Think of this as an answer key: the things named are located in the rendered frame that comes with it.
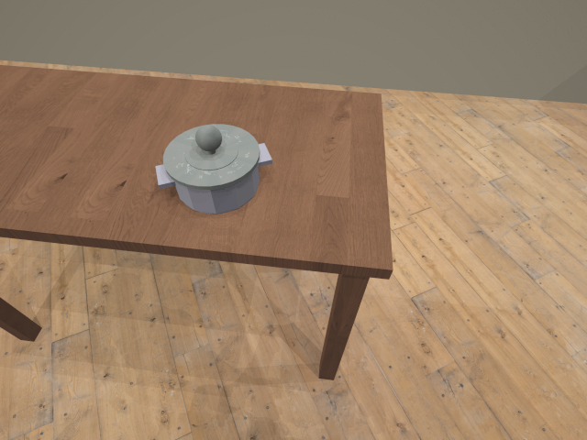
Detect lid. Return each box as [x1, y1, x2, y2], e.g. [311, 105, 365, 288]
[163, 124, 260, 190]

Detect table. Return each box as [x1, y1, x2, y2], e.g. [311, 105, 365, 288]
[0, 65, 393, 380]

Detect knob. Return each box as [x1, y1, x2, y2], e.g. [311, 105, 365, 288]
[195, 125, 222, 151]

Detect pot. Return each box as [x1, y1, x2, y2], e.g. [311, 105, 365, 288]
[155, 143, 272, 214]

